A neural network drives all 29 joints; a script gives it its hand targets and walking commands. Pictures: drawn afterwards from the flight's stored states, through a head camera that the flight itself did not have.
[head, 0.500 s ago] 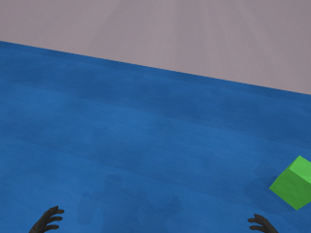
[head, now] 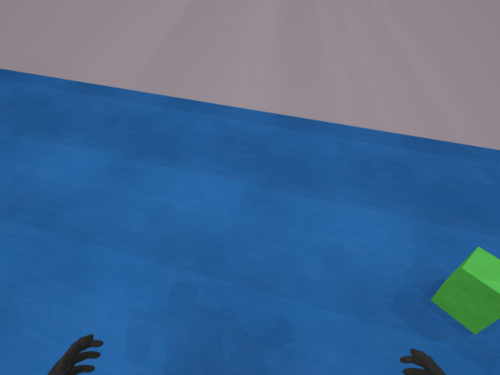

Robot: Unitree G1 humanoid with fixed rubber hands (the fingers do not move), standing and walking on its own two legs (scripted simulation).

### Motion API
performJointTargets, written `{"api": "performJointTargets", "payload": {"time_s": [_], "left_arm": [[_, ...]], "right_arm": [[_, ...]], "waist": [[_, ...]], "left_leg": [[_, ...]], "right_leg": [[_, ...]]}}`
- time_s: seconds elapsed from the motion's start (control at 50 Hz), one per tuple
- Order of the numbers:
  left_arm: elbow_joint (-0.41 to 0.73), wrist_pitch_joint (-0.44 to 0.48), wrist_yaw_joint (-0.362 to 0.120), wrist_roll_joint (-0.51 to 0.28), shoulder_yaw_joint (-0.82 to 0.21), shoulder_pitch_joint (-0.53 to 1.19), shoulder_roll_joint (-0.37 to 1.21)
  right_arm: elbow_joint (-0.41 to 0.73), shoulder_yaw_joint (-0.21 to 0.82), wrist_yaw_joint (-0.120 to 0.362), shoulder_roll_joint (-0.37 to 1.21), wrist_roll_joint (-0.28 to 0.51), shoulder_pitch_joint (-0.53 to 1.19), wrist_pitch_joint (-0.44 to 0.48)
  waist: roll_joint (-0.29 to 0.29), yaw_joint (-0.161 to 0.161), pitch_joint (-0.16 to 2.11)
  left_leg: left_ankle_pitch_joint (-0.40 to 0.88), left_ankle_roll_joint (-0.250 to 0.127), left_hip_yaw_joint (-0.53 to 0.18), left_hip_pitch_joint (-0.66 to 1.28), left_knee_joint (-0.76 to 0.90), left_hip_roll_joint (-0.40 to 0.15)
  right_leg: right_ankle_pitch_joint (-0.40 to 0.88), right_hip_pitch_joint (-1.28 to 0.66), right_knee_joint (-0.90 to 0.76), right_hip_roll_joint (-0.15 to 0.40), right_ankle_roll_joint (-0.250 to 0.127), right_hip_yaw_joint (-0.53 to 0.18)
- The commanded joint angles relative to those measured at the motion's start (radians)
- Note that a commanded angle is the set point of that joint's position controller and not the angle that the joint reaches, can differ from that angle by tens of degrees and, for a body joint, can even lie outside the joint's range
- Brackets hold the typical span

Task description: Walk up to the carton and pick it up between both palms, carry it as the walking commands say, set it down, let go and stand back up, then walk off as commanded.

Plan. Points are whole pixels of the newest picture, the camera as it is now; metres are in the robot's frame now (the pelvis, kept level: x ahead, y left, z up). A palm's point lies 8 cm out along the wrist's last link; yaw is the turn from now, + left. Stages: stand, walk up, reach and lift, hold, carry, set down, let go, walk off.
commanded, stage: walk up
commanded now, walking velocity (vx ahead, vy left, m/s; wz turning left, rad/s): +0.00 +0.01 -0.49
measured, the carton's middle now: (476, 290) +0.55 -0.89 -0.62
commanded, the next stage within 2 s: none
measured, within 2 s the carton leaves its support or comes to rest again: neither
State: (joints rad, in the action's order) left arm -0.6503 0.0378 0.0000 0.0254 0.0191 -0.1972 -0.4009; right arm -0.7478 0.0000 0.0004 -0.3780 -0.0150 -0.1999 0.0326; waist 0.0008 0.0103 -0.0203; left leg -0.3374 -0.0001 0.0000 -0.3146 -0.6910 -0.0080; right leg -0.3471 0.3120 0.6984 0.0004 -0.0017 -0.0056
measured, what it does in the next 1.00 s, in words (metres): steps on the spot, turning right: left foot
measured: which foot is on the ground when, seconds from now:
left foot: down 0.00-0.24, up 0.26-0.70, down 0.72-1.00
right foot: down 0.00-0.72, up 0.74-1.00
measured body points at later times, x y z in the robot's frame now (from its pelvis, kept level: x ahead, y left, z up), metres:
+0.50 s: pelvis -0.04 -0.03 +0.02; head -0.02 -0.07 +0.46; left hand +0.12 +0.23 -0.07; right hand +0.04 -0.32 -0.12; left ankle +0.00 +0.12 -0.64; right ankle -0.01 -0.12 -0.72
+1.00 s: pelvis -0.05 +0.04 +0.03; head -0.01 +0.06 +0.48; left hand +0.15 +0.24 -0.11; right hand -0.04 -0.26 -0.07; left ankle -0.01 +0.11 -0.72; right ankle -0.15 -0.11 -0.62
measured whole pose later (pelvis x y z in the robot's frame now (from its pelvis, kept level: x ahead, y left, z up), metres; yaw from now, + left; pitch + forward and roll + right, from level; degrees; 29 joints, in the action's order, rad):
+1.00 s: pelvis -0.05 +0.04 +0.03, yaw -23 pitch -2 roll -5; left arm -0.68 -0.09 -0.04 0.03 0.02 -0.24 -0.29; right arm -0.75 0.00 -0.01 -0.28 -0.01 -0.19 -0.03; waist -0.01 -0.02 -0.11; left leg -0.23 -0.04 0.12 -0.19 -0.44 -0.09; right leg -0.31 0.43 1.10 -0.02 0.03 -0.04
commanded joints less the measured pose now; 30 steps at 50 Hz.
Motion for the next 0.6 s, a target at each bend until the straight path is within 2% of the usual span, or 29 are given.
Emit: {"api": "performJointTargets", "payload": {"time_s": [0.0,0.02,0.06,0.08,0.1,0.12,0.14,0.16,0.18,0.2,0.22,0.24,0.26,0.28,0.3,0.32,0.34,0.36,0.38,0.4,0.42,0.44,0.46,0.48,0.5,0.52,0.54,0.56,0.58], "left_arm": [[0.043,-0.061,-0.038,-0.012,0.033,0.044,-0.058],[0.021,-0.064,-0.027,-0.019,0.034,0.008,-0.036],[0.018,-0.079,-0.013,-0.033,0.031,0.034,-0.043],[0.007,-0.089,-0.024,-0.028,0.037,0.028,-0.053],[0.022,-0.089,-0.026,-0.02,0.04,0.008,-0.035],[0.043,-0.103,-0.032,-0.02,0.045,0.061,-0.042],[0.025,-0.103,-0.038,-0.026,0.037,0.043,-0.025],[0.022,-0.1,-0.034,-0.023,0.043,-0.004,-0.024],[-0.027,-0.085,-0.038,-0.018,0.042,-0.083,-0.008],[-0.039,-0.07,-0.036,-0.006,0.056,-0.123,-0.09],[-0.038,-0.056,-0.024,-0.004,0.084,-0.18,-0.203],[-0.04,-0.058,-0.01,0.006,0.076,-0.197,-0.211],[-0.025,-0.061,-0.011,0.002,0.076,-0.17,-0.191],[-0.032,-0.065,-0.002,-0.008,0.074,-0.125,-0.158],[-0.045,-0.065,-0.004,-0.005,0.06,-0.082,-0.109],[-0.039,-0.06,0.003,0.0,0.052,-0.063,-0.088],[-0.04,-0.057,0.012,-0.005,0.051,-0.058,-0.098],[-0.051,-0.054,0.012,0.002,0.055,-0.057,-0.087],[-0.06,-0.05,0.012,0.002,0.048,-0.072,-0.072],[-0.072,-0.051,0.011,0.004,0.048,-0.112,-0.082],[-0.021,-0.064,0.011,0.012,0.031,-0.095,-0.06],[-0.007,-0.077,0.01,0.005,0.027,-0.073,-0.04],[0.006,-0.083,0.001,0.017,0.036,-0.045,-0.061],[0.005,-0.093,-0.002,0.018,0.044,-0.062,-0.068],[-0.005,-0.093,-0.005,0.022,0.035,-0.053,-0.081],[0.018,-0.104,-0.003,0.026,0.035,-0.027,-0.109],[0.018,-0.102,-0.005,0.02,0.025,-0.016,-0.1],[0.028,-0.106,-0.006,0.023,0.032,0.028,-0.096],[0.03,-0.112,-0.009,0.024,0.034,0.024,-0.096]], "right_arm": [[0.055,-0.075,-0.03,-0.138,-0.009,0.062,-0.073],[0.065,-0.079,-0.029,-0.115,-0.011,0.024,-0.08],[0.099,-0.094,-0.026,-0.159,-0.008,0.023,-0.088],[0.099,-0.096,-0.024,-0.166,-0.006,0.076,-0.084],[0.1,-0.099,-0.024,-0.168,-0.015,0.089,-0.085],[0.09,-0.1,-0.028,-0.164,-0.021,0.106,-0.088],[0.103,-0.107,-0.026,-0.165,-0.029,0.115,-0.091],[0.101,-0.103,-0.027,-0.157,-0.013,0.135,-0.087],[0.105,-0.099,-0.027,-0.121,-0.005,0.148,-0.094],[0.103,-0.092,-0.015,-0.095,0.005,0.116,-0.091],[0.14,-0.074,-0.015,-0.035,0.013,0.167,-0.096],[0.152,-0.086,-0.028,-0.051,0.017,0.228,-0.101],[0.141,-0.089,-0.025,-0.066,0.015,0.208,-0.102],[0.134,-0.085,-0.025,-0.057,0.018,0.189,-0.098],[0.104,-0.081,-0.017,-0.059,0.012,0.164,-0.098],[0.087,-0.078,-0.012,-0.04,0.011,0.135,-0.099],[0.079,-0.086,-0.024,-0.042,0.015,0.116,-0.097],[0.084,-0.081,-0.02,-0.033,0.017,0.124,-0.095],[0.08,-0.081,-0.022,-0.01,0.018,0.131,-0.098],[0.092,-0.079,-0.02,-0.012,0.021,0.114,-0.101],[0.081,-0.069,-0.024,-0.021,0.001,0.125,-0.116],[0.076,-0.063,-0.017,-0.042,-0.001,0.163,-0.121],[0.075,-0.059,-0.014,-0.033,0.004,0.126,-0.117],[0.11,-0.052,-0.013,-0.02,0.008,0.148,-0.112],[0.08,-0.056,-0.018,-0.031,0.005,0.15,-0.118],[0.093,-0.049,-0.013,-0.035,0.012,0.159,-0.118],[0.086,-0.051,-0.018,-0.029,0.01,0.155,-0.121],[0.078,-0.048,-0.017,-0.023,0.009,0.134,-0.12],[0.077,-0.049,-0.016,-0.029,0.009,0.119,-0.113]], "waist": [[-0.078,0.017,-0.083],[-0.077,-0.003,-0.018],[-0.154,0.016,0.104],[-0.231,0.002,0.067],[-0.241,-0.008,0.058],[-0.267,0.002,-0.017],[-0.235,-0.012,-0.027],[-0.207,-0.035,-0.017],[-0.128,-0.072,0.037],[0.072,-0.075,0.058],[0.341,-0.134,0.066],[0.244,-0.13,0.059],[0.133,-0.103,0.052],[0.101,-0.069,0.008],[0.089,-0.056,0.037],[0.09,-0.043,0.043],[0.116,-0.049,0.113],[0.192,-0.053,0.134],[0.207,-0.065,0.121],[0.197,-0.056,0.116],[0.148,-0.068,0.021],[0.084,-0.065,0.003],[0.157,-0.065,0.029],[0.207,-0.063,0.025],[0.16,-0.061,0.009],[0.23,-0.061,-0.049],[0.248,-0.061,-0.081],[0.246,-0.046,-0.107],[0.288,-0.045,-0.068]], "left_leg": [[0.011,-0.065,-0.11,0.069,0.212,-0.2],[0.182,-0.065,-0.067,0.099,0.194,-0.206],[0.35,-0.096,-0.073,0.169,0.191,-0.296],[0.339,-0.122,-0.103,0.094,0.246,-0.34],[0.289,-0.134,-0.097,0.109,0.275,-0.365],[0.29,-0.153,-0.133,0.037,0.306,-0.383],[0.279,-0.143,-0.087,-0.025,0.295,-0.363],[0.283,-0.117,-0.045,-0.008,0.24,-0.342],[0.267,-0.048,0.052,0.012,0.127,-0.282],[0.16,0.021,0.134,-0.061,-0.139,-0.15],[-0.281,0.083,0.125,-0.366,-0.369,-0.016],[-0.341,0.069,0.017,-0.35,-0.479,-0.035],[-0.263,0.066,-0.016,-0.318,-0.525,-0.053],[-0.182,0.077,-0.022,-0.307,-0.497,-0.075],[-0.107,0.076,0.004,-0.296,-0.497,-0.065],[-0.089,0.068,-0.006,-0.288,-0.485,-0.041],[-0.071,0.073,-0.026,-0.285,-0.492,-0.037],[-0.054,0.074,-0.017,-0.268,-0.473,-0.033],[-0.044,0.071,-0.002,-0.274,-0.464,-0.029],[-0.016,0.051,0.012,-0.246,-0.435,-0.006],[-0.062,0.025,-0.022,-0.252,-0.354,0.015],[-0.09,0.037,-0.002,-0.218,-0.307,0.02],[-0.085,0.042,0.016,-0.189,-0.243,0.043],[-0.105,0.044,0.014,-0.163,-0.173,0.044],[-0.121,0.04,0.01,-0.122,-0.157,0.064],[-0.123,0.031,0.006,-0.08,-0.125,0.063],[-0.08,0.022,0.03,-0.082,-0.155,0.071],[-0.101,0.03,0.013,-0.054,-0.099,0.064],[-0.088,0.029,0.017,0.005,-0.032,0.08]], "right_leg": [[0.263,0.225,-0.063,0.063,-0.012,-0.098],[0.302,0.206,-0.004,0.067,0.001,-0.096],[0.225,0.189,0.096,0.019,0.017,-0.018],[0.01,0.154,0.192,-0.005,0.018,0.03],[-0.11,0.133,0.151,0.002,0.024,0.032],[-0.215,0.165,0.249,0.007,0.047,0.043],[-0.207,0.106,0.246,0.019,0.04,0.045],[-0.123,0.082,0.136,0.031,0.034,0.03],[0.027,-0.015,-0.073,0.029,0.002,0.004],[0.349,-0.093,-0.247,0.144,-0.049,-0.185],[0.693,-0.234,-0.353,0.37,-0.131,-0.549],[0.635,-0.145,-0.401,0.403,-0.168,-0.637],[0.572,-0.097,-0.38,0.346,-0.166,-0.604],[0.503,-0.092,-0.372,0.29,-0.152,-0.497],[0.487,-0.14,-0.359,0.227,-0.117,-0.415],[0.638,-0.141,-0.329,0.201,-0.125,-0.42],[0.643,-0.194,-0.32,0.212,-0.107,-0.441],[0.591,-0.214,-0.328,0.185,-0.089,-0.41],[0.631,-0.223,-0.324,0.179,-0.084,-0.385],[0.609,-0.181,-0.339,0.174,-0.081,-0.391],[0.4,-0.115,-0.364,0.178,-0.1,-0.391],[0.318,-0.085,-0.377,0.164,-0.104,-0.397],[0.219,-0.059,-0.387,0.163,-0.117,-0.375],[0.153,-0.047,-0.408,0.167,-0.134,-0.419],[0.071,0.01,-0.441,0.169,-0.127,-0.478],[-0.086,0.117,-0.485,0.167,-0.13,-0.522],[-0.158,0.147,-0.526,0.163,-0.108,-0.497],[-0.234,0.175,-0.534,0.149,-0.119,-0.506],[-0.254,0.171,-0.565,0.134,-0.086,-0.527]]}}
